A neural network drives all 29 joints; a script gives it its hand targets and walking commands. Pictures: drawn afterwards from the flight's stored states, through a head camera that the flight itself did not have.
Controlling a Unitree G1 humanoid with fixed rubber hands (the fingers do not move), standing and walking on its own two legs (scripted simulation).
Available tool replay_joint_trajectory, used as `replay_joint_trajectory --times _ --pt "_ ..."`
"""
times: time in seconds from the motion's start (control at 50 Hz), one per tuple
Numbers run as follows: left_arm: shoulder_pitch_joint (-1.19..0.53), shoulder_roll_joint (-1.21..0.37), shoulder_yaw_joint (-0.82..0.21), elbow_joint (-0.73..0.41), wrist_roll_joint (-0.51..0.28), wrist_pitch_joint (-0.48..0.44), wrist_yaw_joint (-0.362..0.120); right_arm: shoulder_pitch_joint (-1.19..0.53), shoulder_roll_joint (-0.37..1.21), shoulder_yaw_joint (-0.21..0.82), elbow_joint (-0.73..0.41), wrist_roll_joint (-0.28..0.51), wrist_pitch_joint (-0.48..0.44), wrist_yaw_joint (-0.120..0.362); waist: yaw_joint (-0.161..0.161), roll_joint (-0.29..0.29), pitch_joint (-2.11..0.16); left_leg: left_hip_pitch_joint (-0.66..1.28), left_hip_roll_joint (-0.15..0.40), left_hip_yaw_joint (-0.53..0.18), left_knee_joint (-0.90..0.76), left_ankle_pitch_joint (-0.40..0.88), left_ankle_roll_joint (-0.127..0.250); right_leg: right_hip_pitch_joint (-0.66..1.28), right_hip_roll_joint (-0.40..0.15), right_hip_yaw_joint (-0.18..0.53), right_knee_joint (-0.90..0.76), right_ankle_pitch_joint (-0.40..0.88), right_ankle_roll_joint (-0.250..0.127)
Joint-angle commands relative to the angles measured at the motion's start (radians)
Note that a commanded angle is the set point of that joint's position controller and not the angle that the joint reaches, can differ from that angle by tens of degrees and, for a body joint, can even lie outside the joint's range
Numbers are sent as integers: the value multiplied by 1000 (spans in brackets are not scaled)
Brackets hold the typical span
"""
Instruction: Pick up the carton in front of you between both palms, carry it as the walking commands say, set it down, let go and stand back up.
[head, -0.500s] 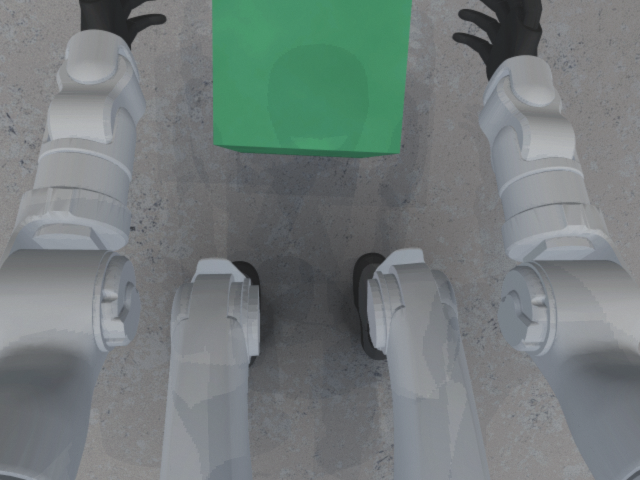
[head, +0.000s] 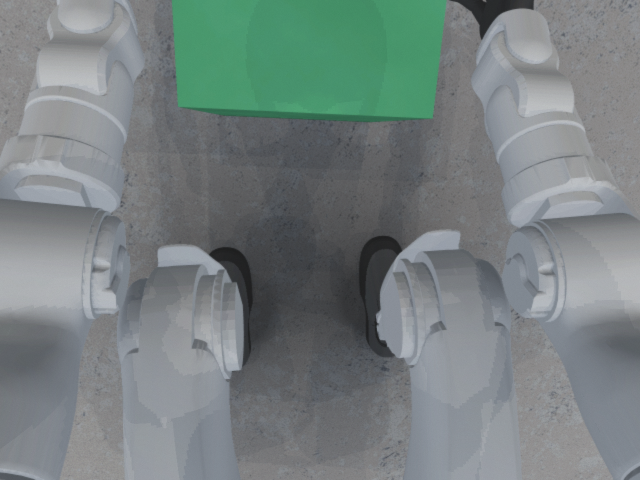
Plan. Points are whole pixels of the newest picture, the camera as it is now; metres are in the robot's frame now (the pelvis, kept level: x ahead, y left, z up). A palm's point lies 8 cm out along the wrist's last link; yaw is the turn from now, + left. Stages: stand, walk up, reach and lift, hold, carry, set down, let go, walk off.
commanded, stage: reach and lift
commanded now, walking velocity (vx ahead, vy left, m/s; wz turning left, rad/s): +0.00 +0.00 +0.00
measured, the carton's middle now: (305, 17) +0.53 +0.00 -0.24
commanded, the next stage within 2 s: none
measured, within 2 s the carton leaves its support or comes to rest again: leaves its support in 0.62 s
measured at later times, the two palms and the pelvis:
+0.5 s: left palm out of the picture +0.55 +0.15 -0.17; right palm (477, 4) +0.53 -0.16 -0.17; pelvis -0.01 +0.00 +0.00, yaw +0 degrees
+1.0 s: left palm out of the picture +0.51 +0.15 -0.01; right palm out of the picture +0.49 -0.15 -0.01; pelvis -0.01 +0.00 +0.06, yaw +1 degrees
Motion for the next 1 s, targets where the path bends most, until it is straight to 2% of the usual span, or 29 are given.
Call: replay_joint_trajectory --times 0.0,0.14,0.26,0.32,0.36,0.42,0.46,0.5,0.6,0.68,0.74,0.8,0.84,0.9,0.98 --pt "-216 92 21 -74 11 -17 7 -188 -104 -5 -94 6 -18 -2 -9 66 -1265 643 3 66 -162 434 -2 585 3 -86 -149 446 5" --pt "-266 82 20 -60 13 -14 7 -232 -99 -6 -76 1 -12 -2 -18 58 -1179 583 6 63 -189 319 -1 543 -4 -83 -173 338 2" --pt "-361 -26 -51 -52 -20 -11 0 -323 -6 39 -58 10 -13 0 -28 64 -1155 580 -4 61 -212 272 0 557 8 -84 -192 299 -9" --pt "-376 -80 -37 -35 16 -12 -1 -343 41 17 -43 -32 -12 0 -28 61 -1134 580 -16 61 -213 262 -1 582 20 -85 -193 289 -7" --pt "-458 -313 -81 -48 24 -7 -43 -444 264 72 -63 -43 -7 41 -31 59 -1135 579 -32 62 -207 272 9 582 38 -87 -190 298 -14" --pt "-577 -739 -115 -55 70 27 -153 -603 686 117 -109 -94 33 156 -27 60 -1097 529 -63 72 -190 265 19 563 63 -94 -168 288 -19" --pt "-564 -892 -79 -82 108 56 -211 -623 826 103 -142 -135 71 219 -29 54 -1061 497 -82 86 -180 257 20 527 75 -106 -156 275 -20" --pt "-541 -968 -59 -116 121 76 -244 -623 902 103 -174 -147 98 257 -27 44 -1062 479 -90 98 -174 279 26 509 79 -113 -150 296 -21" --pt "-554 -1109 -118 -261 79 97 -261 -594 1068 176 -301 -75 131 292 -17 49 -1300 584 -95 116 -155 434 30 602 92 -123 -126 460 -21" --pt "-581 -1204 -217 -455 36 124 -241 -585 1179 267 -431 -31 173 290 -2 67 -1647 789 -104 131 -165 575 16 710 103 -138 -131 578 -13" --pt "-548 -1277 -262 -562 47 165 -221 -581 1222 327 -537 -35 209 278 10 77 -1852 905 -115 141 -196 624 8 739 117 -150 -166 585 -4" --pt "-467 -1330 -262 -572 78 212 -213 -549 1232 333 -577 -71 244 273 4 73 -1824 868 -129 149 -257 514 1 741 127 -154 -229 487 -8" --pt "-411 -1360 -219 -497 116 241 -224 -504 1244 297 -519 -114 269 278 -6 73 -1652 769 -130 149 -316 368 3 673 127 -154 -285 358 -15" --pt "-349 -1373 -92 -347 208 277 -250 -431 1255 177 -381 -218 304 296 -12 77 -1393 632 -131 145 -404 180 10 584 125 -151 -371 188 -29" --pt "-340 -1359 34 -271 291 288 -270 -417 1253 65 -315 -309 321 314 -16 64 -1323 607 -134 139 -484 123 19 595 130 -138 -457 133 -35"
